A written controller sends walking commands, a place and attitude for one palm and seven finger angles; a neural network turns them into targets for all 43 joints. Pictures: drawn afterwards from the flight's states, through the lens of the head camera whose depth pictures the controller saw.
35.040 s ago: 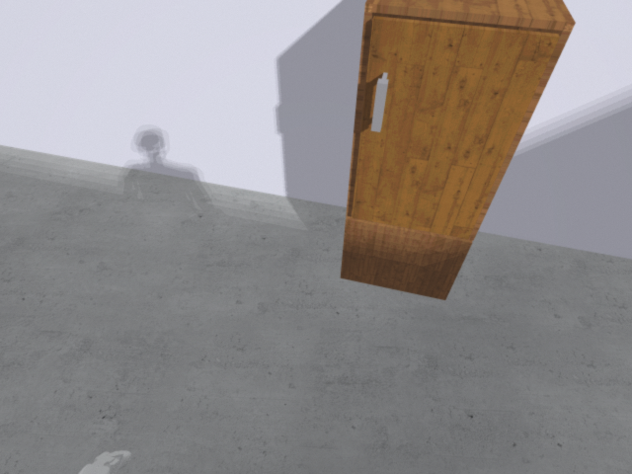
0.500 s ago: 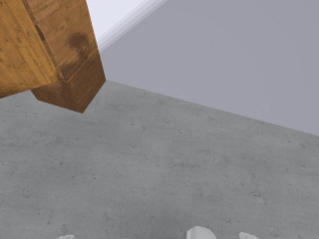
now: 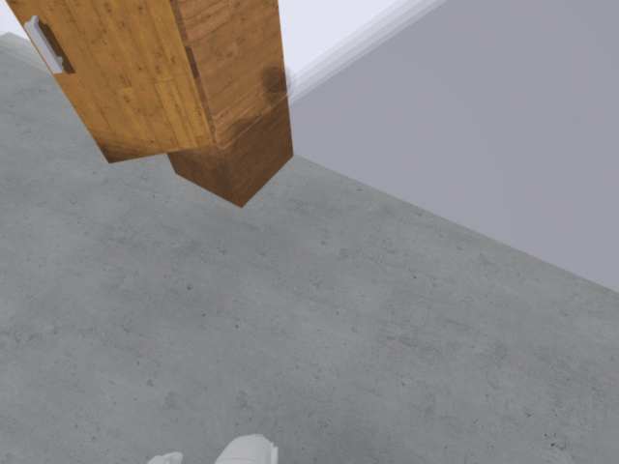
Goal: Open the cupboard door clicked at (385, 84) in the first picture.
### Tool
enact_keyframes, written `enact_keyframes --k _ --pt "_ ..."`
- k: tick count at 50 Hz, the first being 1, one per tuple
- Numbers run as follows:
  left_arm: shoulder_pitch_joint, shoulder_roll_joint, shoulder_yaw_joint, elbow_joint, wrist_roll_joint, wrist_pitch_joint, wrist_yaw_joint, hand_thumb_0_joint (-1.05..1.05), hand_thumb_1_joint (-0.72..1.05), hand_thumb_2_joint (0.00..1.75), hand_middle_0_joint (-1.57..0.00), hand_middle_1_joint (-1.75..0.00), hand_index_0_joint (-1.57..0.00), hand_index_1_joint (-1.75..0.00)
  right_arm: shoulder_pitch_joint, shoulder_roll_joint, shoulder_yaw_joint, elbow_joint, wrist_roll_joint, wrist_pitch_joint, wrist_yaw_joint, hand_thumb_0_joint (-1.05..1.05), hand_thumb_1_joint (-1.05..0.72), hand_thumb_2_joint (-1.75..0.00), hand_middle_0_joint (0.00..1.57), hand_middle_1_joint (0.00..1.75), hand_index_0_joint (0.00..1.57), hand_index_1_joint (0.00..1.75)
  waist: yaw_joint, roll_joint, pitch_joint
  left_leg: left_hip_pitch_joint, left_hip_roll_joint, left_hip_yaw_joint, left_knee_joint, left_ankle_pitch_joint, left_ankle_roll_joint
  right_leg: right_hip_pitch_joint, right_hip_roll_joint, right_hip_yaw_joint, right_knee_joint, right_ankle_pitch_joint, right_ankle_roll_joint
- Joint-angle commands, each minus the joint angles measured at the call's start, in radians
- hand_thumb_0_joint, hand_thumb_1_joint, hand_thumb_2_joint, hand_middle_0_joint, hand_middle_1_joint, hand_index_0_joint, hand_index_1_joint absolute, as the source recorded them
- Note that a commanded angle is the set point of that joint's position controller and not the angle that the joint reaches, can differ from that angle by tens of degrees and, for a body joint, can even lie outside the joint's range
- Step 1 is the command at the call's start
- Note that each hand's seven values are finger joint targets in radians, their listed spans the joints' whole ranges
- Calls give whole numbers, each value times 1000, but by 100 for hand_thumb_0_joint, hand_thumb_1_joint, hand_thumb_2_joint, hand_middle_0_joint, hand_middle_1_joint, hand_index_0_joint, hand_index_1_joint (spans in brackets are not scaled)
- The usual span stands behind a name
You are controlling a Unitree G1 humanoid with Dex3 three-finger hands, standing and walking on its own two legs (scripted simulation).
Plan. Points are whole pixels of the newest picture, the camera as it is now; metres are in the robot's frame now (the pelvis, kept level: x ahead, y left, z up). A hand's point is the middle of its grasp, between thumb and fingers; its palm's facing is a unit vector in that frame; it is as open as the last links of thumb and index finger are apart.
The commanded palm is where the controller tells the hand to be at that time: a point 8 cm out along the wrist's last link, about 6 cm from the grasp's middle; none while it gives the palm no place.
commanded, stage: turn to face it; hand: left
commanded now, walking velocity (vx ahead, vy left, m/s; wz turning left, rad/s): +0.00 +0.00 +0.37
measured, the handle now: (46, 44) +1.03 +0.71 +0.02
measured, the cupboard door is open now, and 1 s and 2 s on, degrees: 47 47 47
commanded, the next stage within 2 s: take the last steps up to it in 0.24 s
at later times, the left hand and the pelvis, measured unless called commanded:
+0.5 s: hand out of the picture +0.02 +0.26 -0.17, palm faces +0.21 -0.95 -0.21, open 7.4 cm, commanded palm none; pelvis +0.00 +0.05 +0.00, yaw +9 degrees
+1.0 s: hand out of the picture -0.01 +0.22 -0.16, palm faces +0.39 -0.89 -0.22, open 7.3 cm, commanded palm none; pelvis +0.10 +0.08 +0.00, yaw +20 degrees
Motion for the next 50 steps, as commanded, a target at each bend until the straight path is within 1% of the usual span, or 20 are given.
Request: enact_keyframes --k 1,4,7,8,9,10,11,13,17,27,30,31,32,33,34,35,37,40,44,50 --pt "98 213 62 -26 8 -25 7 0 90 90 -20 -30 -20 -30 -98 -13 10 -93 3 -39 -1 0 -90 -90 20 30 20 30 71 -190 -112 -25 3 55 -184 -54 8 164 -249 129 -90 599 -99" --pt "116 237 71 -4 14 -22 3 0 90 90 -20 -30 -20 -30 -104 -8 18 -98 8 -52 -4 0 -90 -90 20 30 20 30 80 -242 -115 59 -13 86 -332 -70 31 155 -267 124 -45 643 -102" --pt "75 242 74 5 3 -18 -5 0 90 90 -20 -30 -20 -30 -19 -36 17 -74 5 -65 -9 0 -90 -90 20 30 20 30 21 -199 -136 274 -24 97 -574 137 53 29 -235 64 51 496 -37" --pt "64 218 67 -2 -5 -14 -9 0 90 90 -20 -30 -20 -30 28 -82 5 -64 1 -74 -9 0 -90 -90 20 30 20 30 -10 -66 -173 421 43 32 -669 286 77 -74 -194 22 178 367 12" --pt "68 151 51 -30 -13 -7 -15 0 90 90 -20 -30 -20 -30 83 -189 -19 -59 -9 -83 -17 0 -90 -90 20 30 20 30 -37 235 -213 556 303 -317 -695 624 202 -314 -51 -13 389 -147 84" --pt "-7 132 34 -55 -8 6 -7 0 90 90 -20 -30 -20 -30 125 -231 -25 -43 -6 -72 -32 0 -90 -90 20 30 20 30 -64 244 -204 484 400 -364 -705 845 302 -336 -18 108 513 -380 78" --pt "-14 156 39 -45 -3 18 -3 0 90 90 -20 -30 -20 -30 100 -205 -13 -48 -10 -71 -38 0 -90 -90 20 30 20 30 -45 149 -187 442 386 -298 -711 752 313 -323 -27 166 579 -342 65" --pt "-13 154 46 -3 0 25 -10 0 90 90 -20 -30 -20 -30 8 -152 2 -71 -10 -80 -55 0 -90 -90 20 30 20 30 -7 188 -128 351 291 -246 -735 638 271 -335 -23 200 629 -222 73" --pt "56 140 45 52 -1 28 -19 0 90 90 -20 -30 -20 -30 -2 -113 21 -68 -2 -95 -60 0 -90 -90 20 30 20 30 33 88 -133 374 215 -146 -747 675 231 -327 9 204 652 -84 81" --pt "-74 107 39 -1 7 -7 -46 0 90 90 -20 -30 -20 -30 108 -108 7 -28 -13 -108 -44 0 -90 -90 20 30 20 30 -6 115 -85 357 193 -278 -821 104 279 -278 42 124 298 -162 61" --pt "17 102 45 29 4 -18 -47 0 90 90 -20 -30 -20 -30 71 -105 8 -31 -11 -105 -40 0 -90 -90 20 30 20 30 47 113 -93 225 147 -263 -767 40 252 -53 80 99 100 -88 49" --pt "91 114 53 54 4 -24 -44 0 90 90 -20 -30 -20 -30 44 -96 9 -35 -4 -106 -38 0 -90 -90 20 30 20 30 92 62 -100 99 103 -227 -686 -8 220 127 72 105 -26 -11 43" --pt "181 166 67 82 12 -34 -35 0 90 90 -20 -30 -20 -30 33 -52 16 -43 4 -111 -32 0 -90 -90 20 30 20 30 136 -88 -109 -80 8 -119 -529 -81 165 319 -47 226 -140 -91 16" --pt "269 269 88 101 21 -41 -23 0 90 90 -20 -30 -20 -30 16 4 27 -73 9 -115 -26 0 -90 -90 20 30 20 30 177 -380 -123 -280 -91 5 -223 -187 102 443 -348 593 -283 -243 -78" --pt "253 268 80 94 5 -38 -15 0 90 90 -20 -30 -20 -30 -31 -79 11 -85 -14 -105 -21 0 -90 -90 20 30 20 30 160 -265 -38 -305 -34 -64 -42 -173 87 257 -445 704 -355 -320 -136" --pt "169 231 73 73 1 -43 -14 0 90 90 -20 -30 -20 -30 -17 -77 3 -74 -19 -100 -12 0 -90 -90 20 30 20 30 111 -170 16 -290 6 -94 23 -46 85 156 -401 612 -369 -354 -136" --pt "110 145 45 80 -3 -65 -15 0 90 90 -20 -30 -20 -30 3 -45 5 -25 -19 -86 -2 0 -90 -90 20 30 20 30 59 -190 79 -249 33 -80 94 115 59 63 -284 419 -352 -103 -66" --pt "161 114 33 110 -7 -87 -15 0 90 90 -20 -30 -20 -30 59 1 18 17 -10 -79 6 0 -90 -90 20 30 20 30 43 -173 19 -231 35 -25 81 202 33 143 -210 181 -284 351 -23" --pt "252 129 34 158 -2 -96 -10 0 90 90 -20 -30 -20 -30 7 24 23 9 -4 -73 13 0 -90 -90 20 30 20 30 60 -145 -8 -250 47 26 13 235 24 220 -212 96 -243 578 -28" --pt "278 145 32 197 11 -90 -7 0 90 90 -20 -30 -20 -30 -127 41 44 -39 -1 -89 30 0 -90 -90 20 30 20 30 79 -220 53 -186 46 108 -276 229 51 215 -229 45 -237 545 -51"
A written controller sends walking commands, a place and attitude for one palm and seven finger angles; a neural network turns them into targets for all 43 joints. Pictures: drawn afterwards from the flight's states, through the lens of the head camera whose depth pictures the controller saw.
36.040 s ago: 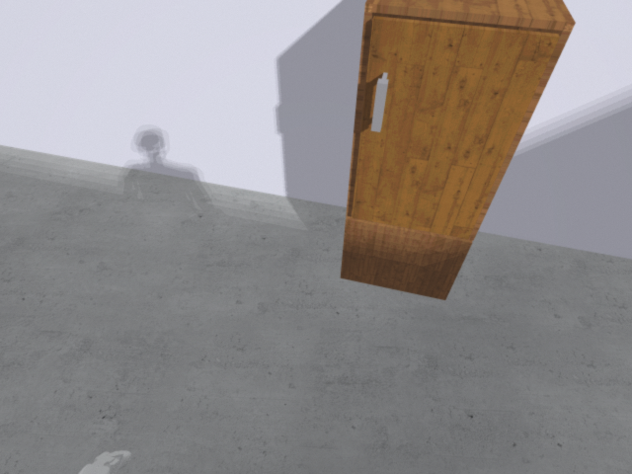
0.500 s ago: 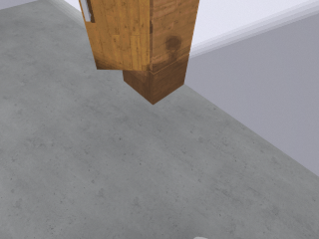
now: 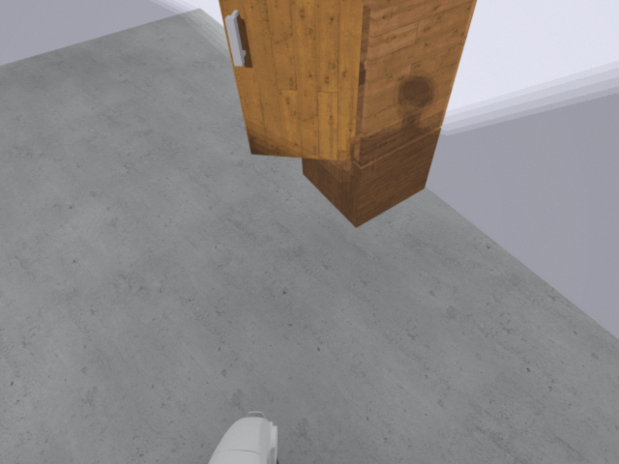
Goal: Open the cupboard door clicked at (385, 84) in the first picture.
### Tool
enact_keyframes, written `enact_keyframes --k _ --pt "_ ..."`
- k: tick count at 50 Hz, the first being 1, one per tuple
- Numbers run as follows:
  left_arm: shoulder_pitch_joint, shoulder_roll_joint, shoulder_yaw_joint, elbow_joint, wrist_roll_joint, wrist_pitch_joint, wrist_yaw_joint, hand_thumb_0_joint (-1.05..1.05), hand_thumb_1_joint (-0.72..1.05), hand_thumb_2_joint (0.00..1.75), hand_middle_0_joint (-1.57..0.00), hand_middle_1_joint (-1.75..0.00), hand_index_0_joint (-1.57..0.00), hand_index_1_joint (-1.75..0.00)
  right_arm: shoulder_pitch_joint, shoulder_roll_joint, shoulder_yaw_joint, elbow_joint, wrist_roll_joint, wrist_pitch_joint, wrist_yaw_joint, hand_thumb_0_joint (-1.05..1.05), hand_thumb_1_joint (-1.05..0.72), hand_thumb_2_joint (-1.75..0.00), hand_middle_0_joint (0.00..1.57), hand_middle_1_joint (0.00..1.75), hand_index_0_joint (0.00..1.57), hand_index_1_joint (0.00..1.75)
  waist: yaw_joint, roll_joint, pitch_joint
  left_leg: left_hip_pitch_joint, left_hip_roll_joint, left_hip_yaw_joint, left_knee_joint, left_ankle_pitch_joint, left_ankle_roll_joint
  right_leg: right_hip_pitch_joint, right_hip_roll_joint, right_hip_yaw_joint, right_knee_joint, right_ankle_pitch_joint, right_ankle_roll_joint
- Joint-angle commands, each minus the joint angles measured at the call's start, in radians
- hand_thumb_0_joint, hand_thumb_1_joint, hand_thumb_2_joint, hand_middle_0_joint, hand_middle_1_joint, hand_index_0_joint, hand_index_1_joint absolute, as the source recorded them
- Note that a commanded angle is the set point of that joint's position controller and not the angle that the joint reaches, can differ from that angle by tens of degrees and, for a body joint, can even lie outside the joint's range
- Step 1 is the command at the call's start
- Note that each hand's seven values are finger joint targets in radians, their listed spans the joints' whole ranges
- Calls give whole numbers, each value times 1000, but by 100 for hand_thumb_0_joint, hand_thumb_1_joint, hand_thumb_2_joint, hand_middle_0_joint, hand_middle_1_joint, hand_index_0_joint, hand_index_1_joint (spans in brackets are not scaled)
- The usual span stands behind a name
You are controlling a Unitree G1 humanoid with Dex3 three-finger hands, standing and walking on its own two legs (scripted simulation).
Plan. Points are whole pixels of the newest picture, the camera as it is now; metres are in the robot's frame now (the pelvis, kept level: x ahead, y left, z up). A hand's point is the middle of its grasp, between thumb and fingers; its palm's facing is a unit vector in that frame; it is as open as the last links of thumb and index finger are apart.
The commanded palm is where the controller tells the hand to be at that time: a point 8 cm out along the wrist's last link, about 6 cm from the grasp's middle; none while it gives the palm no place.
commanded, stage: take the last steps up to it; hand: left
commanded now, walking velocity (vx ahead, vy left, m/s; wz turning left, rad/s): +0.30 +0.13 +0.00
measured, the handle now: (237, 38) +1.09 +0.28 +0.02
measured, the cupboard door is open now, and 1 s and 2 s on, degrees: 47 47 47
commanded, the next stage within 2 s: come to a stop and stand still in 1.08 s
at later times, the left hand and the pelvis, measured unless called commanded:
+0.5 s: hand (172, 355) +0.29 +0.27 -0.16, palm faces -0.01 -0.98 -0.20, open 7.3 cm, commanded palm none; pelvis +0.18 +0.09 +0.00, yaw -3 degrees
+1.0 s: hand (206, 307) +0.39 +0.24 -0.17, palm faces -0.01 -0.98 -0.22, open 7.1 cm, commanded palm none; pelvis +0.37 +0.05 +0.00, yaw -4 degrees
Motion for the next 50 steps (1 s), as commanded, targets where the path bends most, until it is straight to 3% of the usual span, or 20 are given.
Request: enact_keyframes --k 1,3,5,6,7,8,11,14,20,30,32,33,34,35,36,37,38,39,42,50 --pt "74 182 32 -5 5 -14 11 0 90 90 -20 -30 -20 -30 -163 13 21 -118 3 -50 15 0 -90 -90 20 30 20 30 30 -232 82 3 -17 73 -211 -32 31 -32 -215 62 -47 623 -118" --pt "43 204 37 -5 8 -12 11 0 90 90 -20 -30 -20 -30 -102 0 16 -107 2 -65 9 0 -90 -90 20 30 20 30 -8 -246 54 179 -53 97 -301 -94 62 -87 -229 52 43 738 -115" --pt "4 218 42 -20 0 -7 7 0 90 90 -20 -30 -20 -30 172 -64 -1 -28 -7 -78 -7 0 -90 -90 20 30 20 30 -133 -160 -92 542 -94 104 -422 -35 84 -195 -180 -4 345 710 -84" --pt "53 165 39 -31 -11 -2 -4 0 90 90 -20 -30 -20 -30 304 -177 -26 0 -20 -87 -24 0 -90 -90 20 30 20 30 -167 59 -248 777 75 -73 -429 37 130 -350 -71 -24 606 333 -53" --pt "68 107 25 -54 -21 3 -9 0 90 90 -20 -30 -20 -30 365 -262 -51 11 -15 -91 -44 0 -90 -90 20 30 20 30 -168 274 -336 900 285 -427 -547 110 221 -573 72 41 903 -244 -38" --pt "-27 109 19 -89 -22 9 -1 0 90 90 -20 -30 -20 -30 337 -262 -52 4 -3 -84 -57 0 -90 -90 20 30 20 30 -161 174 -299 838 324 -442 -621 119 248 -637 42 168 1055 -242 -71" --pt "-87 86 30 -68 -9 21 -8 0 90 90 -20 -30 -20 -30 111 -110 -8 -60 -6 -107 -64 0 -90 -90 20 30 20 30 -62 69 -73 476 268 -247 -694 13 214 -653 -41 220 1068 -21 -73" --pt "-21 58 28 -47 1 43 -17 0 90 90 -20 -30 -20 -30 95 -56 8 -50 -5 -127 -65 0 -90 -90 20 30 20 30 -5 84 -44 385 213 -111 -751 53 194 -590 -30 204 952 35 -62" --pt "-139 67 39 -106 2 60 -26 0 90 90 -20 -30 -20 -30 141 -39 5 -39 -5 -135 -64 0 -90 -90 20 30 20 30 0 2 2 459 214 -75 -826 77 217 -685 -22 220 768 178 -46" --pt "-363 74 19 -200 -2 43 -33 0 90 90 -20 -30 -20 -30 286 -52 17 38 -17 -127 -66 0 -90 -90 20 30 20 30 -59 18 23 620 204 -3 -715 353 206 -593 41 126 377 126 -79" --pt "-337 82 20 -195 -2 36 -32 0 90 90 -20 -30 -20 -30 299 -56 18 53 -17 -121 -66 0 -90 -90 20 30 20 30 -48 33 0 627 188 24 -640 429 187 -495 76 94 303 95 -94" --pt "-260 99 25 -174 -2 29 -30 0 90 90 -20 -30 -20 -30 289 -58 20 59 -12 -118 -65 0 -90 -90 20 30 20 30 -10 7 -35 604 170 43 -542 487 166 -374 99 81 236 127 -103" --pt "-133 124 36 -130 -1 19 -28 0 90 90 -20 -30 -20 -30 266 -58 22 53 -3 -120 -64 0 -90 -90 20 30 20 30 47 -14 -106 511 125 73 -396 492 133 -153 96 103 188 210 -124" --pt "27 202 59 -81 4 6 -18 0 90 90 -20 -30 -20 -30 245 -32 21 32 12 -126 -58 0 -90 -90 20 30 20 30 107 -125 -207 275 41 130 -167 298 87 138 -81 329 185 339 -196" --pt "131 290 78 -48 -8 4 -12 0 90 90 -20 -30 -20 -30 245 -11 23 3 17 -130 -56 0 -90 -90 20 30 20 30 114 -290 -274 37 -90 144 142 -402 39 326 -326 649 89 583 -330" --pt "104 277 77 -45 -17 1 -2 0 90 90 -20 -30 -20 -30 172 -44 15 -2 16 -122 -57 0 -90 -90 20 30 20 30 120 -186 -231 -7 -46 -8 276 -421 51 228 -335 629 51 593 -347" --pt "31 228 66 -59 -17 4 7 0 90 90 -20 -30 -20 -30 111 -29 10 -14 15 -116 -55 0 -90 -90 20 30 20 30 91 -153 -146 -28 -7 -42 291 -348 52 114 -290 552 34 574 -314" --pt "-32 189 53 -77 -19 6 9 0 90 90 -20 -30 -20 -30 81 4 12 -19 12 -108 -54 0 -90 -90 20 30 20 30 61 -83 -51 -26 18 -55 266 -273 45 -8 -254 464 3 559 -277" --pt "-94 116 26 -74 -13 -13 5 0 90 90 -20 -30 -20 -30 154 62 19 8 0 -78 -43 0 -90 -90 20 30 20 30 -23 -122 -17 99 33 -21 111 -170 18 -202 -165 267 -77 494 -206" --pt "-70 168 39 -32 -2 -16 -5 0 90 90 -20 -30 -20 -30 29 55 16 -35 0 -87 -20 0 -90 -90 20 30 20 30 -4 -169 -14 195 -18 54 -283 -87 18 -179 -148 207 -55 423 -199"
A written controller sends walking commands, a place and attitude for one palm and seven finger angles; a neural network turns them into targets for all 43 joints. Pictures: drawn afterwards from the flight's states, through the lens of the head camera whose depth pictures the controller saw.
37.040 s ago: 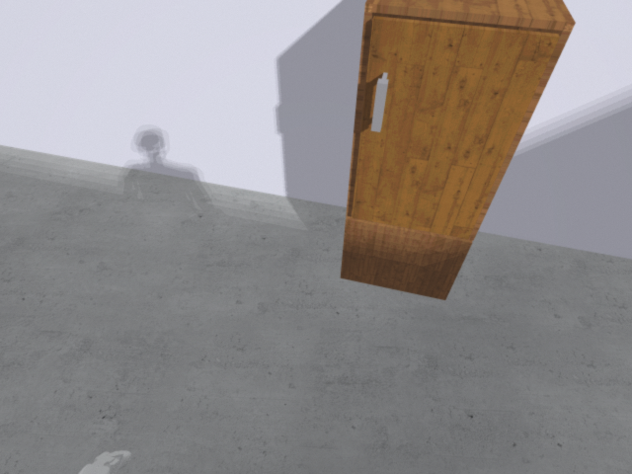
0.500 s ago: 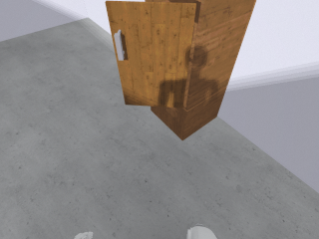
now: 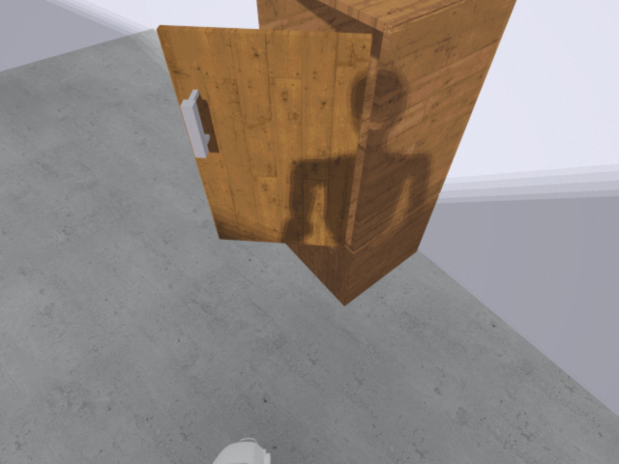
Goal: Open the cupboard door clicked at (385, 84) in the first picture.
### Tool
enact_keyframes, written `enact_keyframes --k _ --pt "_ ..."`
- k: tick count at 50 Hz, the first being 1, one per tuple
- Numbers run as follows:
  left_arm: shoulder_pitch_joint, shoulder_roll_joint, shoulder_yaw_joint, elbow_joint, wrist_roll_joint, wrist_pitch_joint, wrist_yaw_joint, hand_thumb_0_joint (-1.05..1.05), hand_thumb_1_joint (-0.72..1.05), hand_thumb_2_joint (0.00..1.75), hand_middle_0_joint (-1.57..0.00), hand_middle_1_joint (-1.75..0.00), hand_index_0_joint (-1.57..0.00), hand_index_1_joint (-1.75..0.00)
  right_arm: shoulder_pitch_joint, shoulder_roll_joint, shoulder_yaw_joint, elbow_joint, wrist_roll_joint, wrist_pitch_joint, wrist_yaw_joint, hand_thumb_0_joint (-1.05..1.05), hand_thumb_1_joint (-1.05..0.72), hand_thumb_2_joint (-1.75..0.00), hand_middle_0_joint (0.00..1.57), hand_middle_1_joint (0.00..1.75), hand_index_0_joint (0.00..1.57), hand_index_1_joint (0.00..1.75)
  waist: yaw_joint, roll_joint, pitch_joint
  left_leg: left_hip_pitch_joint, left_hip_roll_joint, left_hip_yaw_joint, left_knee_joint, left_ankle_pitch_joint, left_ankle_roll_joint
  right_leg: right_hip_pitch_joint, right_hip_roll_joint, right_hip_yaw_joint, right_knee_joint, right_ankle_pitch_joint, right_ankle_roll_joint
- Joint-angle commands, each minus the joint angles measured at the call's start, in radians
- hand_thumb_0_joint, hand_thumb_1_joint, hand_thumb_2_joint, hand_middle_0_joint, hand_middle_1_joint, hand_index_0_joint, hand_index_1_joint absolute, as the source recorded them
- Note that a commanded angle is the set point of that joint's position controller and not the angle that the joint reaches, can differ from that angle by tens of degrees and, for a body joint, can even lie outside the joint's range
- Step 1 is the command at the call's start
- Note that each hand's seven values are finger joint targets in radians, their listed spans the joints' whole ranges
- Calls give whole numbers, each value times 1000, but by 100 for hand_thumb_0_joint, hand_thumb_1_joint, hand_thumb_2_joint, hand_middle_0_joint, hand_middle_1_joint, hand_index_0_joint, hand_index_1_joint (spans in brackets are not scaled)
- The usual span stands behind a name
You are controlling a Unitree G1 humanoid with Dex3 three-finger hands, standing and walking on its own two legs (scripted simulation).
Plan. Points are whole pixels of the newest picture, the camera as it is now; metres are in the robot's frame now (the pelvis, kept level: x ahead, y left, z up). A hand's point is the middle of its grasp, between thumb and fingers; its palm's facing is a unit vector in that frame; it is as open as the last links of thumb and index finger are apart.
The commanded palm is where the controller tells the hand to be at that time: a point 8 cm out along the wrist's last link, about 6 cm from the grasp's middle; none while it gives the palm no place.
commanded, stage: take the last steps up to it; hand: left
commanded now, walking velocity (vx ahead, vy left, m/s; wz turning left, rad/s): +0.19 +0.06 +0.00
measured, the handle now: (198, 123) +0.70 +0.27 +0.02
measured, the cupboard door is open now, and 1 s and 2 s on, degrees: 47 47 47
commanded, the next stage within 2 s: come to a stop and stand still in 0.08 s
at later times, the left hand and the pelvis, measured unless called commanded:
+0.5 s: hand (174, 440) +0.17 +0.22 -0.18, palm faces +0.00 -0.97 -0.24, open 7.3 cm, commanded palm none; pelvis +0.11 +0.03 -0.01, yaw -2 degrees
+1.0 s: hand out of the picture +0.12 +0.20 -0.17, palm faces +0.06 -0.97 -0.25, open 7.3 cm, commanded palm none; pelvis +0.09 +0.01 +0.00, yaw +0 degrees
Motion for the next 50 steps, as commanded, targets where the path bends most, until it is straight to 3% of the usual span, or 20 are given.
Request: enact_keyframes --k 1,3,4,5,6,7,10,13,16,22,25,27,28,29,30,31,32,37,45,50 --pt "54 126 16 -4 2 -13 -6 0 90 90 -20 -30 -20 -30 8 -8 7 -50 0 -27 16 0 -90 -90 20 30 20 30 5 -168 13 91 -36 40 -148 33 11 -37 -251 137 -98 335 -114" --pt "47 128 15 5 0 -3 -7 0 90 90 -20 -30 -20 -30 51 -34 5 -34 -4 -33 11 0 -90 -90 20 30 20 30 -27 -128 14 261 -70 71 -253 93 20 -131 -229 118 -30 268 -85" --pt "34 118 11 1 -3 2 -8 0 90 90 -20 -30 -20 -30 133 -66 -2 -11 -6 -40 5 0 -90 -90 20 30 20 30 -71 -66 -7 389 -68 51 -306 110 30 -186 -197 90 91 270 -70" --pt "57 90 5 -12 -7 7 -12 0 90 90 -20 -30 -20 -30 232 -147 -18 10 -15 -47 -4 0 -90 -90 20 30 20 30 -101 108 -83 525 69 -112 -341 166 86 -282 -104 29 312 130 -30" --pt "70 43 -6 -34 -15 5 -13 0 90 90 -20 -30 -20 -30 309 -237 -39 14 -22 -44 -16 0 -90 -90 20 30 20 30 -115 321 -142 616 288 -384 -438 278 197 -428 4 -28 598 -303 4" --pt "22 62 -7 -58 -8 9 -6 0 90 90 -20 -30 -20 -30 303 -241 -33 7 -15 -31 -26 0 -90 -90 20 30 20 30 -113 225 -123 548 332 -419 -479 281 253 -455 -10 71 759 -348 -12" --pt "14 46 -6 -26 -3 30 -9 0 90 90 -20 -30 -20 -30 99 -127 5 -55 -7 -37 -38 0 -90 -90 20 30 20 30 -26 109 18 257 255 -270 -550 228 208 -426 -88 147 815 -163 3" --pt "97 5 -21 11 -14 57 1 0 90 90 -20 -30 -20 -30 22 -95 30 -60 -1 -48 -55 0 -90 -90 20 30 20 30 31 31 -51 235 201 -99 -492 664 174 -256 -82 153 603 -82 42" --pt "94 29 -11 -4 -11 85 10 0 90 90 -20 -30 -20 -30 27 -121 13 -48 3 -26 -63 0 -90 -90 20 30 20 30 18 53 -135 320 221 -78 -438 776 185 -229 -55 120 501 -81 50" --pt "-19 63 7 -83 -1 114 9 0 90 90 -20 -30 -20 -30 47 -172 -22 -37 -5 17 -68 0 -90 -90 20 30 20 30 -17 155 -75 323 253 -130 -406 719 208 -263 -21 106 440 -156 32" --pt "-7 68 10 -97 -6 107 10 0 90 90 -20 -30 -20 -30 32 -183 -30 -41 -6 24 -64 0 -90 -90 20 30 20 30 0 155 -100 349 230 -125 -359 720 186 -208 -12 96 300 -78 22" --pt "25 85 13 -95 -5 93 12 0 90 90 -20 -30 -20 -30 29 -179 -35 -46 2 31 -57 0 -90 -90 20 30 20 30 18 115 -131 332 174 -96 -289 596 132 -105 -15 90 113 126 20" --pt "36 126 18 -94 2 79 17 0 90 90 -20 -30 -20 -30 43 -146 -33 -50 8 32 -51 0 -90 -90 20 30 20 30 16 -7 -153 287 100 -44 -203 438 77 -26 -83 175 43 420 2" --pt "29 193 27 -94 8 69 24 0 90 90 -20 -30 -20 -30 58 -96 -28 -66 16 35 -44 0 -90 -90 20 30 20 30 5 -210 -164 151 -13 48 -88 84 17 54 -269 344 58 773 -74" --pt "28 210 20 -91 1 63 23 0 90 90 -20 -30 -20 -30 31 -79 -20 -76 19 49 -38 0 -90 -90 20 30 20 30 28 -246 -151 106 -84 10 72 -330 -1 19 -384 369 30 950 -170" --pt "5 195 13 -92 0 61 28 0 90 90 -20 -30 -20 -30 7 -73 -20 -71 16 64 -39 0 -90 -90 20 30 20 30 24 -188 -137 92 -74 -70 182 -346 1 -7 -366 337 30 915 -196" --pt "-19 175 13 -98 -1 60 33 0 90 90 -20 -30 -20 -30 0 -71 -19 -67 11 71 -38 0 -90 -90 20 30 20 30 15 -211 -114 44 -74 -90 247 -318 -2 -7 -327 320 37 916 -184" --pt "-15 177 16 -99 -11 54 33 0 90 90 -20 -30 -20 -30 -18 -100 -19 -53 12 77 -24 0 -90 -90 20 30 20 30 25 -176 -97 -22 -79 -98 288 -174 -38 86 -280 253 33 883 -127" --pt "25 189 28 -89 3 52 33 0 90 90 -20 -30 -20 -30 -62 -92 -11 -80 11 66 -13 0 -90 -90 20 30 20 30 56 -178 -98 31 -74 -75 77 -171 -42 93 -298 295 -8 631 -146" --pt "-24 206 27 -85 9 57 23 0 90 90 -20 -30 -20 -30 -14 -76 -6 -74 14 49 -11 0 -90 -90 20 30 20 30 19 -221 -65 220 -94 -25 -179 -94 -18 -69 -264 277 -21 376 -119"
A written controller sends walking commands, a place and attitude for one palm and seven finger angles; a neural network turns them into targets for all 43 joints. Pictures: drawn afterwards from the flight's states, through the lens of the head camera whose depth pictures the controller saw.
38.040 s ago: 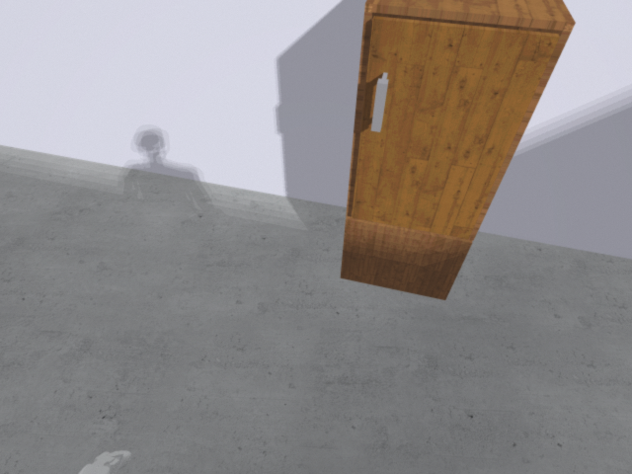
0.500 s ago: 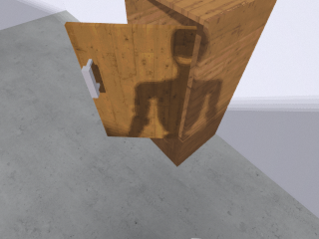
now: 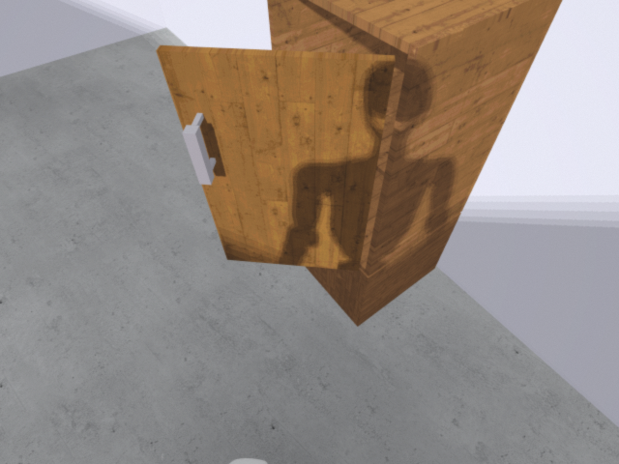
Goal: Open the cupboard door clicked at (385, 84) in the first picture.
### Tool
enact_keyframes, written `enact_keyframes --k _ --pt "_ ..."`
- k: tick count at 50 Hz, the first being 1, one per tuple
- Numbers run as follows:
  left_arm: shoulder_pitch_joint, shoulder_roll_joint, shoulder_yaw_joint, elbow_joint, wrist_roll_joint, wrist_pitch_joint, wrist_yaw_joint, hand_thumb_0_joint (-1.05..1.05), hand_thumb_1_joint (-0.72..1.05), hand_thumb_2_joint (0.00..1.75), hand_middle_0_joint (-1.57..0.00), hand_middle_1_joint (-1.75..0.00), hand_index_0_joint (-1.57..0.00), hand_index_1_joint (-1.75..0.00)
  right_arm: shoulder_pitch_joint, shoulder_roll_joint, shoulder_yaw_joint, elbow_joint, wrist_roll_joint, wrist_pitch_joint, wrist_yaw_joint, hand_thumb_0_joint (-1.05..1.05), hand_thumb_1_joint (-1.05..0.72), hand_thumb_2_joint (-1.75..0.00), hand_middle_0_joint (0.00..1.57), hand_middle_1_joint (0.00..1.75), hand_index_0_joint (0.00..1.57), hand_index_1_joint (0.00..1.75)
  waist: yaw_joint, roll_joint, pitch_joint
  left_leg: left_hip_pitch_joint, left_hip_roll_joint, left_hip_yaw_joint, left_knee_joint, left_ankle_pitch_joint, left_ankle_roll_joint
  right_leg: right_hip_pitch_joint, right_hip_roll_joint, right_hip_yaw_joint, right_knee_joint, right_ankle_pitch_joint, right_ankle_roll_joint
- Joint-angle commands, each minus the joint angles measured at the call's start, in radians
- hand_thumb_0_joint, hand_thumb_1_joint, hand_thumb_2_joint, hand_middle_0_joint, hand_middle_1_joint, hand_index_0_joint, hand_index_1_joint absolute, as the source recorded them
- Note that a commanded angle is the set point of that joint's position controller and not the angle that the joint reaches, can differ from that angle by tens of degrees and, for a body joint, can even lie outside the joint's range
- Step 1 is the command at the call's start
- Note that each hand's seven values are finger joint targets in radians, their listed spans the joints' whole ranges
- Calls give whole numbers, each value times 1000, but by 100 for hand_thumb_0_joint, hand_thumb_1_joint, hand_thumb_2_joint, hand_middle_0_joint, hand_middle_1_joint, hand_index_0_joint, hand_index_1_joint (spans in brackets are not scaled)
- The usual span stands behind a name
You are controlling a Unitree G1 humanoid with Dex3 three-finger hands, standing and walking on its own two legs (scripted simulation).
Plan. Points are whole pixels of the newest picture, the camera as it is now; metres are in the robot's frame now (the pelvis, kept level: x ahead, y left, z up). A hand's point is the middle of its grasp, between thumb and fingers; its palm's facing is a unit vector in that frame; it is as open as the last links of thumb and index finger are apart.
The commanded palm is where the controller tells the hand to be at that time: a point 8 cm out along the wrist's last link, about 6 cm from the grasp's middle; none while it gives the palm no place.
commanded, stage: come to a stop and stand still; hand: left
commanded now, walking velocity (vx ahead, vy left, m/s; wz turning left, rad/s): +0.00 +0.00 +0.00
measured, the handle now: (202, 149) +0.61 +0.27 +0.02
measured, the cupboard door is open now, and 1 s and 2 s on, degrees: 47 47 47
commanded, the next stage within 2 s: look again from close up in 0.62 s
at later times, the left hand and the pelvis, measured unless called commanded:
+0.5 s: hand out of the picture +0.01 +0.24 -0.18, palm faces +0.00 -0.98 -0.19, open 7.3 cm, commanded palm none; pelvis -0.01 +0.07 +0.00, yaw -1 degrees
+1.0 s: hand out of the picture -0.01 +0.24 -0.18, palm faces +0.00 -0.97 -0.25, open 7.3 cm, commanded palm none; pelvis -0.01 +0.06 -0.01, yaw -1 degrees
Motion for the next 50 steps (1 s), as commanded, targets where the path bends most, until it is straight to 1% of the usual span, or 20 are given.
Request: enact_keyframes --k 1,2,3,4,5,6,8,11,14,17,19,21,26,35,36,37,38,39,43,50 --pt "9 205 44 -25 -3 -10 3 0 90 90 -20 -30 -20 -30 99 -28 -1 -32 0 -39 -3 0 -90 -90 20 30 20 30 -42 -186 -84 145 -19 51 -253 147 19 -14 -189 183 -100 242 -100" --pt "-6 190 38 -20 -10 -6 0 0 90 90 -20 -30 -20 -30 128 -35 1 -20 0 -47 -4 0 -90 -90 20 30 20 30 -61 -159 -71 233 -6 46 -351 222 29 -91 -155 167 -77 137 -66" --pt "-4 152 30 -27 -13 0 -3 0 90 90 -20 -30 -20 -30 149 -70 -5 -16 -2 -56 -8 0 -90 -90 20 30 20 30 -65 -35 -82 293 71 -27 -401 230 49 -162 -97 128 -10 -15 -30" --pt "27 104 19 -31 -21 8 -8 0 90 90 -20 -30 -20 -30 141 -132 -12 -29 -11 -62 -13 0 -90 -90 20 30 20 30 -54 171 -80 234 213 -199 -460 215 109 -179 -16 62 60 -128 12" --pt "26 80 15 -28 -19 13 -6 0 90 90 -20 -30 -20 -30 117 -165 -13 -45 -17 -55 -18 0 -90 -90 20 30 20 30 -51 227 -54 95 300 -266 -537 158 173 -103 3 19 134 -212 26" --pt "30 76 13 -23 -15 14 -8 0 90 90 -20 -30 -20 -30 65 -159 -4 -58 -23 -51 -20 0 -90 -90 20 30 20 30 -28 151 -7 -32 294 -233 -566 34 193 -42 4 39 173 -209 20" --pt "27 78 8 8 -7 25 -15 0 90 90 -20 -30 -20 -30 52 -111 7 -48 -21 -66 -34 0 -90 -90 20 30 20 30 -27 243 21 24 219 -192 -572 196 176 -74 4 47 222 -169 12" --pt "46 80 5 33 -15 17 -16 0 90 90 -20 -30 -20 -30 83 -94 17 -31 -14 -77 -45 0 -90 -90 20 30 20 30 -30 170 -42 133 213 -144 -509 475 193 -71 7 74 240 -180 8" --pt "65 69 -1 53 -17 5 -13 0 90 90 -20 -30 -20 -30 107 -80 14 -12 -6 -87 -49 0 -90 -90 20 30 20 30 -22 72 -89 205 182 -108 -434 634 181 0 15 64 64 -70 16" --pt "90 92 -9 74 -19 -11 -4 0 90 90 -20 -30 -20 -30 126 -54 22 7 6 -91 -45 0 -90 -90 20 30 20 30 -34 15 -106 191 103 -68 -389 500 110 82 -35 137 -85 207 -9" --pt "77 104 -14 76 -20 -10 -1 0 90 90 -20 -30 -20 -30 142 -45 25 20 4 -91 -39 0 -90 -90 20 30 20 30 -44 40 -78 188 89 -72 -421 440 95 64 -51 130 -79 187 -17" --pt "70 82 -18 85 -22 -12 2 0 90 90 -20 -30 -20 -30 161 -56 23 44 0 -89 -40 0 -90 -90 20 30 20 30 -47 -84 -90 207 98 -66 -408 462 98 72 -34 121 -79 190 -9" --pt "66 76 -22 88 -24 -5 4 0 90 90 -20 -30 -20 -30 176 -45 36 74 -3 -90 -38 0 -90 -90 20 30 20 30 -43 8 -20 166 96 -68 -461 362 95 58 -30 118 -100 92 -7" --pt "88 69 -23 98 -25 -2 3 0 90 90 -20 -30 -20 -30 220 -28 42 103 -4 -93 -42 0 -90 -90 20 30 20 30 -38 24 2 143 99 -76 -488 324 97 69 -26 112 -98 91 -9" --pt "117 88 -40 101 -3 -35 45 0 90 90 -20 -30 -20 -30 163 -73 50 29 10 -112 -26 0 -90 -90 20 30 20 30 -33 87 2 122 122 -55 -307 694 75 15 -46 119 -55 264 0" --pt "113 114 -29 64 -16 -36 39 0 90 90 -20 -30 -20 -30 222 -45 51 16 -7 -115 -21 0 -90 -90 20 30 20 30 -49 143 -88 141 102 -71 -324 550 69 64 -41 109 -7 84 -28" --pt "102 119 -26 59 -16 -39 28 0 90 90 -20 -30 -20 -30 185 -39 54 14 -11 -117 -20 0 -90 -90 20 30 20 30 -26 169 -56 114 93 -65 -343 455 80 40 -36 109 -18 51 -31" --pt "98 113 -28 57 -15 -37 22 0 90 90 -20 -30 -20 -30 215 -42 55 0 -11 -116 -21 0 -90 -90 20 30 20 30 -46 125 -74 100 103 -88 -355 380 96 38 -18 98 -2 -1 -31" --pt "110 78 -34 54 -18 -42 17 0 90 90 -20 -30 -20 -30 236 -43 51 -14 -8 -122 -29 0 -90 -90 20 30 20 30 -49 30 -139 161 108 -85 -314 551 125 54 -12 99 23 123 -29" --pt "101 90 -32 48 -17 -31 16 0 90 90 -20 -30 -20 -30 202 -57 48 -3 -4 -113 -28 0 -90 -90 20 30 20 30 -50 -36 3 109 97 -67 -373 370 120 -15 -16 125 -7 86 -20"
